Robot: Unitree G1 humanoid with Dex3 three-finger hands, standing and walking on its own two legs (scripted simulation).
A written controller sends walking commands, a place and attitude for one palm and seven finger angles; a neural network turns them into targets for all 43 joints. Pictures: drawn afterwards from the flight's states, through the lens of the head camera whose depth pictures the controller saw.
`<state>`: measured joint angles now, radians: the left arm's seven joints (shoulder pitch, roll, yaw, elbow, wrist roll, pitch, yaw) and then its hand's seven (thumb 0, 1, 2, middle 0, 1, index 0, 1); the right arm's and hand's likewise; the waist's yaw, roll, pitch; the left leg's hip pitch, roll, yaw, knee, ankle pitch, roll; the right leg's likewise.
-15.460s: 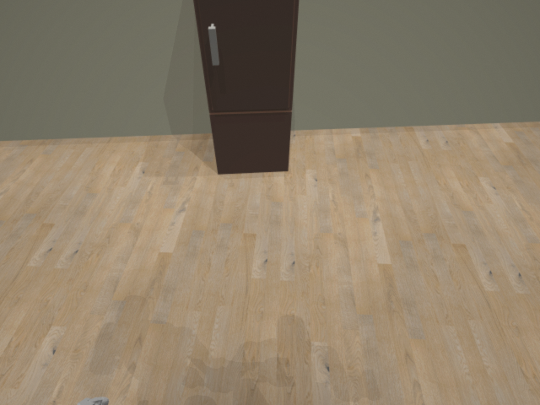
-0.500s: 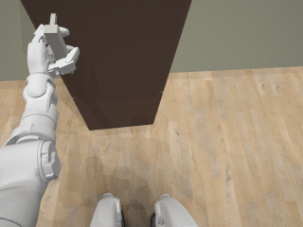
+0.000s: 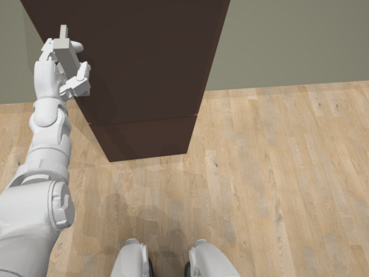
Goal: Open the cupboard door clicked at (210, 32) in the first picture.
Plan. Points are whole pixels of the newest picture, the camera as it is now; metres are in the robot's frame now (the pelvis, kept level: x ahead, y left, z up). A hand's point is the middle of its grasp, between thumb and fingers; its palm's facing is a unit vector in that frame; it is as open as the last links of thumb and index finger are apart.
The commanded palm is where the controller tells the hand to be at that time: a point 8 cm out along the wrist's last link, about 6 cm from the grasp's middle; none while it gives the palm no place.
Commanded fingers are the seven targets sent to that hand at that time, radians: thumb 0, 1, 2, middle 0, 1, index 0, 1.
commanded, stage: pull the door open along its arc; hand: left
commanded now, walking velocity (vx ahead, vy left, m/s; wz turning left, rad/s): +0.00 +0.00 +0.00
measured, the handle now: (74, 62) +0.57 +0.19 +0.06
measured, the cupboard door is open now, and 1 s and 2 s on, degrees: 1 46 47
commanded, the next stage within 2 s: open thumb and fingers to let go in 0.76 s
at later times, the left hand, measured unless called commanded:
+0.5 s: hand (124, 136) +0.38 +0.08 +0.08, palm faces +0.40 -0.91 +0.09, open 6.8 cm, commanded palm +0.31 +0.12 +0.06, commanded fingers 0.00 0.90 0.90 -0.40 -1.35 -0.40 -1.35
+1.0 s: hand (164, 162) +0.33 +0.02 +0.07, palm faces +0.39 -0.92 -0.04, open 6.9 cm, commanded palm +0.27 +0.05 +0.06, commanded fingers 0.00 0.34 0.66 -0.36 -1.29 -0.36 -1.29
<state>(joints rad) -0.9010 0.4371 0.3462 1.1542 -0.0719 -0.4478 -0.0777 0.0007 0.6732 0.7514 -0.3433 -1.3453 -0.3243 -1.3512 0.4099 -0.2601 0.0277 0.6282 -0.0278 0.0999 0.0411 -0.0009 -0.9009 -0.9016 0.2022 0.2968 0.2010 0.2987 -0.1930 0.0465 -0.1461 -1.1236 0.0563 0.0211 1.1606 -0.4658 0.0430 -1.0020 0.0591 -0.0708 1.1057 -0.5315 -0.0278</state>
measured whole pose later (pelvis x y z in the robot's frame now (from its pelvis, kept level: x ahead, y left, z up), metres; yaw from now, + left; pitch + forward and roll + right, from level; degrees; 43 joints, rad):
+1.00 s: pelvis +0.02 -0.07 +0.02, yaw +6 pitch +14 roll +2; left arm -0.02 -0.11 -0.23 0.29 0.09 -0.26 0.58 -0.02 0.54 0.75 -0.33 -1.29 -0.33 -1.31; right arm 0.18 -0.20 0.01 0.58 -0.07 0.00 0.03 0.01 -0.90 -0.90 0.20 0.30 0.20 0.30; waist -0.02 0.03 -0.19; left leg -0.84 0.01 -0.03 1.03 -0.44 -0.04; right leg -0.74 0.02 -0.13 1.07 -0.59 -0.11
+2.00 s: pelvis +0.00 -0.03 +0.01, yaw +5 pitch +14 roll +0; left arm -0.03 0.02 -0.27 0.29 -0.04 -0.40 0.14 -0.02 -0.50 0.30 -0.20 -0.35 -0.12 -0.37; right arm 0.23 -0.22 0.01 0.52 -0.01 0.00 0.03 0.01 -0.90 -0.90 0.20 0.30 0.20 0.30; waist -0.01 0.06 -0.15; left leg -0.89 0.00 -0.01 1.09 -0.44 0.00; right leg -0.78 0.01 -0.10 1.11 -0.57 -0.07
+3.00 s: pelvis +0.00 -0.02 +0.00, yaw +4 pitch +15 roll -1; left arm 0.52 0.11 -0.18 -0.18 -0.06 -0.40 0.03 -0.02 -0.50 0.30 -0.15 -0.30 -0.15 -0.30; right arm 0.26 -0.22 0.02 0.39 -0.01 0.01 0.01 0.01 -0.90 -0.90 0.20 0.30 0.20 0.30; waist 0.00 0.04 -0.17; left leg -0.93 0.01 0.00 1.17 -0.50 0.02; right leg -0.82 0.02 -0.09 1.16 -0.61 -0.05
